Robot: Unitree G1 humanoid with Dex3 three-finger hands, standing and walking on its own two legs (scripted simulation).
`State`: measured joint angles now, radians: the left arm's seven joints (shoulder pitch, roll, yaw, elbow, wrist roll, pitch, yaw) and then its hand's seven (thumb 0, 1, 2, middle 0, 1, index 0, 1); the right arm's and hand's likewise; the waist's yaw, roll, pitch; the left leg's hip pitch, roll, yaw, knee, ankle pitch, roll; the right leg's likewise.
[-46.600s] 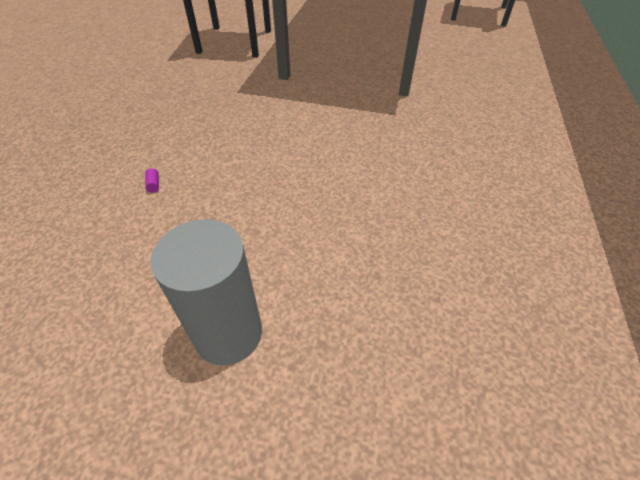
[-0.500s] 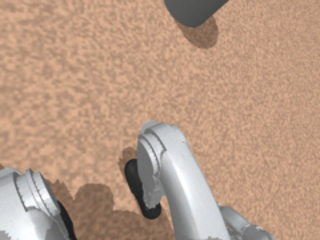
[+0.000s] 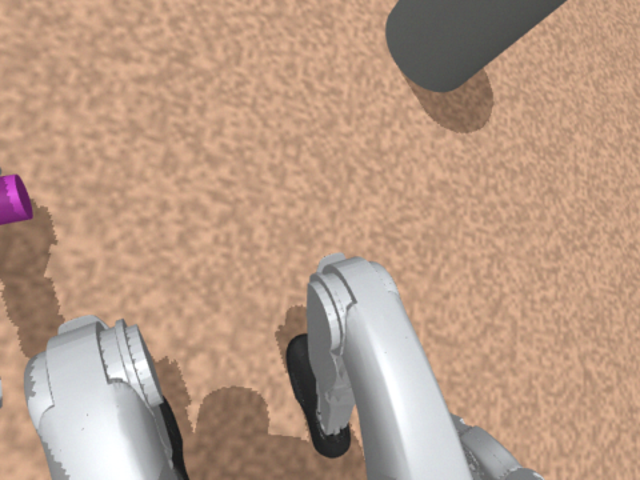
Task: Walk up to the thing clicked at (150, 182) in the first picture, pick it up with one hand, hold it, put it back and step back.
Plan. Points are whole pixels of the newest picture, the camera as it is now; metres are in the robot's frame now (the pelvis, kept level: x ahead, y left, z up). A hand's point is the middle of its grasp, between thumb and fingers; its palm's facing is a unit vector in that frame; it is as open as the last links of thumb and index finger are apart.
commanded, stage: settle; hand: left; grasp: from above
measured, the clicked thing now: out of the picture +0.47 +0.33 -0.22
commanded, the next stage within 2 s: lift in 0.34 s
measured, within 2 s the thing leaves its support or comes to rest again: neither
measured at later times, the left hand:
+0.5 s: hand out of the picture +0.44 +0.32 -0.12, palm faces -0.42 -0.07 -0.90, open 8.2 cm
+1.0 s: hand out of the picture +0.38 +0.32 +0.01, palm faces -0.44 -0.11 -0.89, open 8.3 cm
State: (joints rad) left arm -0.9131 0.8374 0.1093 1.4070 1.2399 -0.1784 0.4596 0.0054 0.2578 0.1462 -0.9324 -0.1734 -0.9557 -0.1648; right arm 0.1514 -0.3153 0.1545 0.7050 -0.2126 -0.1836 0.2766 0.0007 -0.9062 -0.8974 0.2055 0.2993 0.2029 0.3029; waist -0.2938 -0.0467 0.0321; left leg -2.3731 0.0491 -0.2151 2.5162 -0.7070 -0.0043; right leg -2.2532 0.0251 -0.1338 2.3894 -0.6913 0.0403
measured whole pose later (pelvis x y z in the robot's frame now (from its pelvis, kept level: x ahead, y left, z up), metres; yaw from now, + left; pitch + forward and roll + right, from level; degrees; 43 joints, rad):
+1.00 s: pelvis -0.02 +0.00 +0.11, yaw +7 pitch +33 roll -6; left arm -0.67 0.63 -0.01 0.90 1.07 -0.13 0.07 -0.01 0.27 0.12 -0.96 -0.11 -0.97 -0.13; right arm 0.19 -0.28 -0.01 0.65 -0.03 0.03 0.09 0.00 -0.90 -0.90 0.21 0.30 0.20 0.30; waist -0.14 0.04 -0.16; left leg -2.06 0.05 -0.08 2.11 -0.64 0.01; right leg -1.99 -0.01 -0.05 2.05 -0.65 0.03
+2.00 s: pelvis +0.04 +0.01 +0.41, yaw +10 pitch +11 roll -1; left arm -0.33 0.41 -0.17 0.81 1.01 -0.01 0.11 -0.01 0.26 0.16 -0.95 -0.13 -0.95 -0.15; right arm 0.26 -0.25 -0.04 0.73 0.03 -0.01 -0.05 0.01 -0.90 -0.90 0.21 0.30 0.20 0.30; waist -0.07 0.03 -0.09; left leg -0.77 0.05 0.03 0.97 -0.40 0.00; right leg -0.74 -0.01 0.00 0.94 -0.40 0.03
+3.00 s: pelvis +0.07 +0.01 +0.46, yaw +9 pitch +3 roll +0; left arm -0.25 0.40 -0.19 0.67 1.01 -0.03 0.00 -0.01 0.26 0.14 -0.98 -0.08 -0.98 -0.10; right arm 0.22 -0.26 -0.04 0.69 0.05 0.06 -0.05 0.01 -0.90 -0.90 0.21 0.30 0.20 0.30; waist -0.01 0.04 -0.04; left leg -0.37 0.03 0.06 0.59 -0.28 0.00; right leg -0.37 -0.02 0.02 0.60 -0.29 0.02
